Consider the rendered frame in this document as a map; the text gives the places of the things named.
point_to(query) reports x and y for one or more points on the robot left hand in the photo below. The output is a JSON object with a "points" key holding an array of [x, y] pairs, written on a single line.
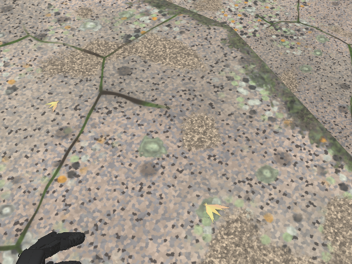
{"points": [[49, 245]]}

